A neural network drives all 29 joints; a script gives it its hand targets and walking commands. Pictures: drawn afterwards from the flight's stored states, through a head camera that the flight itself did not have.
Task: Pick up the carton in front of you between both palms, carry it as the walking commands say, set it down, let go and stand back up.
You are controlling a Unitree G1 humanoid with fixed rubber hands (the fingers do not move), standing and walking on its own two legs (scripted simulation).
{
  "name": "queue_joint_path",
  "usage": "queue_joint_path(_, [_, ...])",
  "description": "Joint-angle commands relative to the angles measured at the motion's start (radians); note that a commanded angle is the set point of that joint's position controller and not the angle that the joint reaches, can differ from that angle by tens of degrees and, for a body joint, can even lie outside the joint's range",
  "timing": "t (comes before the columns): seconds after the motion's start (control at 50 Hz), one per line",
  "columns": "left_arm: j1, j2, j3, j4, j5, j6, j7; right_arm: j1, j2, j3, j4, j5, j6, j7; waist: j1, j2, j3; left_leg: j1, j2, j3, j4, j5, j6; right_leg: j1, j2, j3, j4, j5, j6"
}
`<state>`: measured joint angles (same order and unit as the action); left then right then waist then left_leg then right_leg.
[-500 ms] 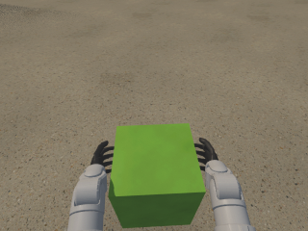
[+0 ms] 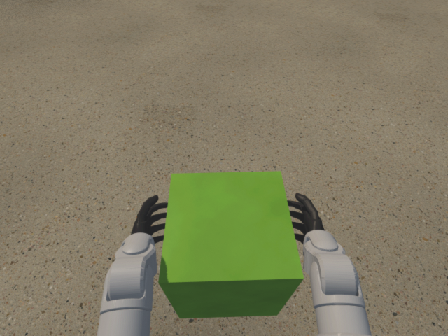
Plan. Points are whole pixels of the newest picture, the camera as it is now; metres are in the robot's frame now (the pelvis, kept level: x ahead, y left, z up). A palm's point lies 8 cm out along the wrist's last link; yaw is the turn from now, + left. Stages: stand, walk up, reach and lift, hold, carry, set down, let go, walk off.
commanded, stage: carry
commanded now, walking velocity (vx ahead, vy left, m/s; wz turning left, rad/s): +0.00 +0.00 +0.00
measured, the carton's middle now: (227, 248) +0.30 +0.00 -0.04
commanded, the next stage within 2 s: none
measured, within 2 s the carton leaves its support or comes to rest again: neither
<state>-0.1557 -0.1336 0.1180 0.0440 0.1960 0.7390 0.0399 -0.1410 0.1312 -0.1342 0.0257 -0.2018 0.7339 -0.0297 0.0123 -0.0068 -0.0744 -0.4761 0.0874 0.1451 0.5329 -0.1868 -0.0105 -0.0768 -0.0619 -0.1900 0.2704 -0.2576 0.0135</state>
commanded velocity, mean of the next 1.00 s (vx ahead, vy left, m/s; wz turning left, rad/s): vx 0.00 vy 0.00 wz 0.00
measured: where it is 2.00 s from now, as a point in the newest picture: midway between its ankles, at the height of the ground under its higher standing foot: outside the picture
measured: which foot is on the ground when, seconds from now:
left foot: up 0.00-0.04, down 0.06-1.00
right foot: down 0.00-0.06, up 0.08-0.36, down 0.38-1.00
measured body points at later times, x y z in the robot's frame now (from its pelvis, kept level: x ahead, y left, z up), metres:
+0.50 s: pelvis +0.20 +0.01 -0.01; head +0.20 +0.00 +0.44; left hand +0.51 +0.15 +0.03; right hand +0.49 -0.15 +0.02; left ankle +0.13 +0.12 -0.75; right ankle +0.21 -0.09 -0.75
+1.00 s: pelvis +0.23 +0.02 -0.01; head +0.23 +0.02 +0.44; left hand +0.53 +0.17 +0.02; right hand +0.53 -0.14 +0.02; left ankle +0.13 +0.12 -0.74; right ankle +0.21 -0.09 -0.74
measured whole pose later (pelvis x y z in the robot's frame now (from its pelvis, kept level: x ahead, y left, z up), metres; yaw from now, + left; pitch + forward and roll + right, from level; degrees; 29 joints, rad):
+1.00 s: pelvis +0.23 +0.02 -0.01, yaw -1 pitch +4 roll -1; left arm -0.18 -0.14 0.15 0.10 0.22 0.73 0.03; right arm -0.18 0.14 -0.15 0.10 -0.21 0.73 -0.03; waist 0.00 0.01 -0.08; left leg -0.14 0.07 0.17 0.49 -0.37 -0.03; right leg -0.28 -0.05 -0.17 0.53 -0.27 -0.01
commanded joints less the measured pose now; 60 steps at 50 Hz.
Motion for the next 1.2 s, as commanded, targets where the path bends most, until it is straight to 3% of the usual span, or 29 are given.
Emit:
queue_joint_path(0.0, [-0.388,-0.773,-0.514,-0.025,-0.190,-0.032,-0.199,-0.409,0.774,0.547,-0.010,0.206,-0.028,0.198,0.000,-0.126,-0.171,0.153,-0.042,0.091,-0.126,0.070,0.004,0.041,-0.181,0.070,0.019,0.120,-0.095])
queue_joint_path(0.02, [-0.396,-0.780,-0.509,-0.021,-0.182,-0.034,-0.197,-0.408,0.781,0.540,0.005,0.208,-0.031,0.200,-0.006,-0.088,-0.186,0.283,-0.060,0.111,-0.162,0.064,0.009,-0.019,-0.142,0.023,0.136,0.165,-0.068])
queue_joint_path(0.04, [-0.412,-0.790,-0.504,-0.014,-0.177,-0.036,-0.196,-0.416,0.802,0.535,0.023,0.212,-0.033,0.203,-0.018,-0.037,-0.221,0.442,-0.006,0.053,-0.162,0.072,0.023,-0.120,-0.110,-0.022,0.288,0.202,-0.033])
queue_joint_path(0.06, [-0.414,-0.793,-0.501,-0.003,-0.176,-0.032,-0.200,-0.408,0.789,0.515,0.042,0.204,-0.035,0.206,-0.037,0.161,-0.262,0.567,0.204,-0.260,-0.248,0.116,0.085,-0.294,-0.020,-0.049,0.547,0.043,0.025])
queue_joint_path(0.08, [-0.441,-0.797,-0.527,-0.022,-0.187,-0.034,-0.208,-0.406,0.803,0.499,0.049,0.203,-0.043,0.212,-0.037,0.330,-0.277,0.685,0.327,-0.460,-0.267,0.286,0.198,-0.486,0.047,0.030,0.696,-0.261,0.039])
queue_joint_path(0.1, [-0.429,-0.811,-0.540,-0.016,-0.199,-0.041,-0.214,-0.401,0.827,0.506,0.039,0.216,-0.052,0.215,-0.031,0.264,-0.277,0.671,0.357,-0.441,-0.257,0.449,0.227,-0.521,0.004,0.123,0.776,-0.318,0.017])
queue_joint_path(0.12, [-0.435,-0.837,-0.547,-0.016,-0.211,-0.054,-0.219,-0.408,0.848,0.512,0.032,0.223,-0.064,0.216,-0.030,0.171,-0.290,0.640,0.334,-0.367,-0.235,0.573,0.213,-0.509,-0.019,0.149,0.770,-0.310,0.005])
queue_joint_path(0.14, [-0.444,-0.861,-0.562,-0.026,-0.224,-0.068,-0.221,-0.417,0.868,0.530,0.027,0.231,-0.077,0.218,-0.028,0.108,-0.303,0.626,0.307,-0.298,-0.232,0.581,0.182,-0.497,-0.039,0.158,0.700,-0.272,-0.004])
queue_joint_path(0.18, [-0.449,-0.882,-0.594,-0.046,-0.237,-0.090,-0.218,-0.452,0.891,0.573,-0.004,0.249,-0.101,0.221,-0.023,0.117,-0.321,0.591,0.251,-0.179,-0.239,0.593,0.141,-0.422,-0.027,0.132,0.525,-0.197,0.006])
queue_joint_path(0.26, [-0.435,-0.887,-0.650,-0.127,-0.260,-0.101,-0.204,-0.463,0.885,0.635,-0.090,0.282,-0.112,0.219,-0.028,0.167,-0.359,0.549,0.199,-0.036,-0.200,0.632,0.117,-0.278,0.019,0.058,0.302,-0.018,0.009])
queue_joint_path(0.32, [-0.425,-0.843,-0.652,-0.174,-0.265,-0.067,-0.198,-0.430,0.843,0.644,-0.122,0.279,-0.076,0.205,-0.020,0.148,-0.348,0.478,0.150,0.015,-0.139,0.413,0.068,-0.128,0.004,0.020,0.070,0.268,0.005])
queue_joint_path(0.34, [-0.413,-0.824,-0.636,-0.168,-0.259,-0.051,-0.198,-0.415,0.827,0.635,-0.121,0.268,-0.060,0.200,-0.018,0.119,-0.343,0.418,0.138,0.015,-0.115,0.329,0.043,-0.038,-0.038,0.042,0.051,0.325,0.003])
queue_joint_path(0.36, [-0.400,-0.799,-0.611,-0.145,-0.245,-0.035,-0.201,-0.396,0.804,0.613,-0.107,0.249,-0.043,0.195,-0.021,0.062,-0.349,0.339,0.120,0.022,-0.075,0.213,0.016,0.055,-0.125,0.108,0.074,0.506,-0.003])
queue_joint_path(0.38, [-0.400,-0.785,-0.586,-0.122,-0.230,-0.026,-0.203,-0.388,0.789,0.602,-0.096,0.233,-0.026,0.193,-0.026,-0.033,-0.367,0.305,0.081,-0.003,-0.074,0.120,-0.008,0.098,-0.190,0.164,0.168,0.697,-0.053])
queue_joint_path(0.4, [-0.377,-0.772,-0.551,-0.082,-0.214,-0.022,-0.205,-0.394,0.775,0.591,-0.080,0.224,-0.016,0.194,-0.020,-0.086,-0.350,0.313,0.069,-0.010,-0.069,0.083,-0.016,0.080,-0.201,0.180,0.176,0.721,-0.077])
queue_joint_path(0.42, [-0.345,-0.758,-0.509,-0.021,-0.193,-0.019,-0.207,-0.399,0.758,0.576,-0.052,0.211,-0.011,0.195,-0.019,-0.110,-0.320,0.319,0.071,-0.013,-0.063,0.105,-0.022,0.053,-0.189,0.171,0.171,0.740,-0.075])
queue_joint_path(0.46, [-0.332,-0.766,-0.463,0.044,-0.170,-0.027,-0.210,-0.419,0.769,0.550,-0.004,0.201,-0.017,0.198,-0.019,-0.089,-0.305,0.327,0.066,-0.012,-0.040,0.222,-0.026,0.047,-0.160,0.145,0.203,0.834,-0.070])
queue_joint_path(0.52, [-0.393,-0.815,-0.483,0.027,-0.192,-0.040,-0.217,-0.462,0.831,0.557,0.001,0.216,-0.030,0.204,-0.015,-0.055,-0.328,0.334,0.058,-0.012,-0.034,0.296,-0.037,0.066,-0.146,0.123,0.244,0.904,-0.065])
queue_joint_path(0.62, [-0.438,-0.852,-0.527,-0.009,-0.215,-0.046,-0.220,-0.458,0.862,0.555,0.010,0.223,-0.038,0.213,-0.012,-0.021,-0.342,0.375,0.051,-0.016,-0.054,0.380,-0.038,0.056,-0.127,0.115,0.271,0.890,-0.061])
queue_joint_path(0.7, [-0.450,-0.858,-0.550,-0.029,-0.225,-0.048,-0.219,-0.453,0.860,0.555,0.001,0.226,-0.042,0.214,-0.014,0.035,-0.343,0.451,0.068,-0.021,-0.024,0.576,-0.030,-0.025,-0.087,0.086,0.285,0.728,-0.042])
queue_joint_path(0.74, [-0.454,-0.856,-0.555,-0.035,-0.226,-0.047,-0.219,-0.455,0.856,0.556,-0.005,0.227,-0.043,0.213,-0.015,0.042,-0.333,0.453,0.071,-0.020,-0.015,0.605,-0.028,-0.041,-0.074,0.077,0.282,0.682,-0.034])
queue_joint_path(0.86, [-0.437,-0.846,-0.547,-0.027,-0.220,-0.045,-0.216,-0.455,0.843,0.562,-0.013,0.229,-0.041,0.208,-0.016,0.008,-0.330,0.411,0.060,-0.023,-0.031,0.499,-0.028,0.009,-0.087,0.091,0.276,0.754,-0.042])
queue_joint_path(1.02, [-0.436,-0.848,-0.529,-0.005,-0.210,-0.044,-0.217,-0.460,0.845,0.551,0.009,0.224,-0.040,0.212,-0.017,0.034,-0.319,0.432,0.089,-0.034,-0.031,0.546,-0.012,-0.049,-0.087,0.088,0.287,0.596,-0.039])
queue_joint_path(1.08, [-0.443,-0.855,-0.525,0.001,-0.209,-0.045,-0.220,-0.463,0.850,0.546,0.019,0.221,-0.041,0.215,-0.016,0.033,-0.318,0.416,0.092,-0.033,-0.030,0.491,-0.005,-0.057,-0.093,0.093,0.294,0.546,-0.043])
queue_joint_path(1.18, [-0.484,-0.866,-0.529,0.002,-0.216,-0.048,-0.226,-0.501,0.865,0.551,0.018,0.224,-0.044,0.217,-0.016,0.015,-0.282,0.361,0.083,-0.032,-0.055,0.271,0.001,-0.067,-0.104,0.107,0.262,0.463,-0.042])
